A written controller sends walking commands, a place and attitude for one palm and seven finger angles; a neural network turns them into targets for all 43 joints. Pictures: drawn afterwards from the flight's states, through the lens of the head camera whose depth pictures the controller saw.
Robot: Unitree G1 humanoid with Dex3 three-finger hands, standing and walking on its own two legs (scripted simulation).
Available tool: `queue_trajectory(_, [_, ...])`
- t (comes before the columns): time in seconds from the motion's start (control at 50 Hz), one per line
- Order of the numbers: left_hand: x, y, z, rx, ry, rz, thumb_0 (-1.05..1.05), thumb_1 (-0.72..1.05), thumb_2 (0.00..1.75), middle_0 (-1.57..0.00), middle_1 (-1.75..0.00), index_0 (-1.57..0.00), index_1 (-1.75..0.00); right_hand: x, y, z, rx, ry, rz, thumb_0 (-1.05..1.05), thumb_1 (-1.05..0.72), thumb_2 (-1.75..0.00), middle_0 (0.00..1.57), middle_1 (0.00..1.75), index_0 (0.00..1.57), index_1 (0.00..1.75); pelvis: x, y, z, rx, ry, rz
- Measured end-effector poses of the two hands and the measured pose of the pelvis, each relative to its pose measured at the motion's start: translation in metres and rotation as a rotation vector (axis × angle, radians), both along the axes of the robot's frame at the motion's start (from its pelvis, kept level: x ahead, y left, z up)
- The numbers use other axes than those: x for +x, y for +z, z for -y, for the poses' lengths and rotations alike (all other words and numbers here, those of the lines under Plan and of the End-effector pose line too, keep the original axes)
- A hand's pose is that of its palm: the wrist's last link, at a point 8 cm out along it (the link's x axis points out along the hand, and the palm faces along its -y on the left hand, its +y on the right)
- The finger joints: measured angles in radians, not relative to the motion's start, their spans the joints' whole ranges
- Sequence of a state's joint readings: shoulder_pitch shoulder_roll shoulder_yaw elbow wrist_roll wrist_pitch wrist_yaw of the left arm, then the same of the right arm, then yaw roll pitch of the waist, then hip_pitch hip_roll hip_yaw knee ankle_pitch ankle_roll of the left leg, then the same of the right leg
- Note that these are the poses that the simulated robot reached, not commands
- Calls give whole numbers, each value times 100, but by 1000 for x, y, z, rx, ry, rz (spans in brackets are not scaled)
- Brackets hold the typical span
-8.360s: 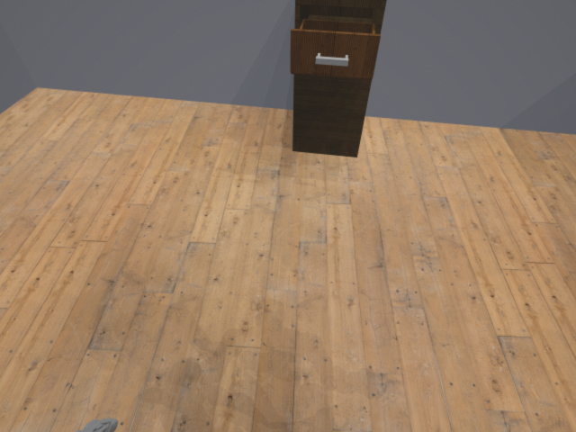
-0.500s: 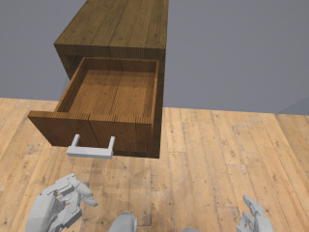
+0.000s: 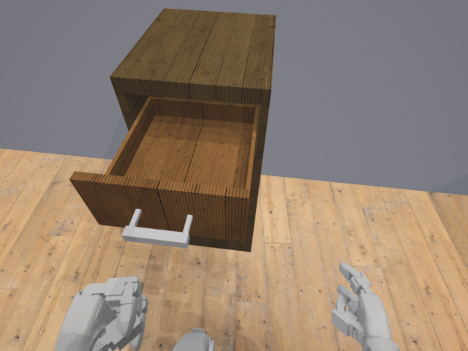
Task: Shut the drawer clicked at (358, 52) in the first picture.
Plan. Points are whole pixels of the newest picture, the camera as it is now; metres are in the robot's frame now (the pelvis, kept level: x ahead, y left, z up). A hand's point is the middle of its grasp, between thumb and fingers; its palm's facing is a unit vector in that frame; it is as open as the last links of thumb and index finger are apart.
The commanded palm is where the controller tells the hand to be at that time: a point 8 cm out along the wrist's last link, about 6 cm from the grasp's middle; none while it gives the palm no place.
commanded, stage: raise the hand and make a fist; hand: left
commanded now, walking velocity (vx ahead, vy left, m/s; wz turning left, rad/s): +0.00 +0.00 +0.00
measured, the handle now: (159, 227) +0.34 +0.18 -0.01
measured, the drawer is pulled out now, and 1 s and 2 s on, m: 0.28 0.28 0.28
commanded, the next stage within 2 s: bring the fist close to the handle in 0.48 s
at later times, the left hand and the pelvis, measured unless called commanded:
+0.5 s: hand (139, 324) +0.15 +0.14 +0.09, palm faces -0.04 -1.00 -0.05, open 3.3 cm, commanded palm +0.11 +0.20 +0.09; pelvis +0.00 -0.01 +0.00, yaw +0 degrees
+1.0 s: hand (153, 311) +0.18 +0.13 +0.05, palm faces -0.06 -1.00 -0.03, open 3.3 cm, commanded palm +0.15 +0.19 +0.05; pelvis +0.00 -0.01 -0.02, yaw +0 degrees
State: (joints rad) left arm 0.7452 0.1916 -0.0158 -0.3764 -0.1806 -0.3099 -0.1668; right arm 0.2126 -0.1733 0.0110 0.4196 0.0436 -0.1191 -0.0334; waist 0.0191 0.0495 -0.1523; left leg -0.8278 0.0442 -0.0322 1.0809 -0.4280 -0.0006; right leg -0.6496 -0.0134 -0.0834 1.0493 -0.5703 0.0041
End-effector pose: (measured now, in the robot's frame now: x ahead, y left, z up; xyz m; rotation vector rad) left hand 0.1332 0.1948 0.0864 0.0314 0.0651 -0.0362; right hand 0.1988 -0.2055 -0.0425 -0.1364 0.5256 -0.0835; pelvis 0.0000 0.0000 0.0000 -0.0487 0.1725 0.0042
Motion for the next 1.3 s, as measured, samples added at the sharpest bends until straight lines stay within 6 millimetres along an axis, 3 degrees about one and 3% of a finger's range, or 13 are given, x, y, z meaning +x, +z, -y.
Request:
queue_trajectory(0.16, [-1,9,3,5,-10,6,2,90,90,-139,-159,-140,-159,-14,-4,14,-11,-38,-34,2,-90,-90,20,30,20,30,1,2,1,3,-2,8])
queue_trajectory(0.32, [-4,5,1,21,-2,-13,2,90,90,-140,-160,-140,-160,-24,-7,30,-26,-81,-56,2,-90,-90,20,30,20,30,1,2,6,8,-5,6])
queue_trajectory(0.64, [1,6,5,16,-7,0,2,90,90,-140,-160,-140,-160,-15,-7,31,-5,-81,-30,2,-90,-90,20,30,20,30,4,2,12,13,-5,3])
queue_trajectory(0.88, [9,-21,4,8,-17,4,2,90,90,-140,-160,-140,-160,-11,-20,35,-44,-55,-49,2,-90,-90,20,30,20,30,0,-10,13,7,-3,-36])
queue_trajectory(1.3, [45,-61,-1,8,-23,7,2,90,90,-140,-160,-140,-160,-32,-53,38,-76,-83,-163,2,-90,-90,20,30,20,30,-4,-31,8,0,-20,-109])
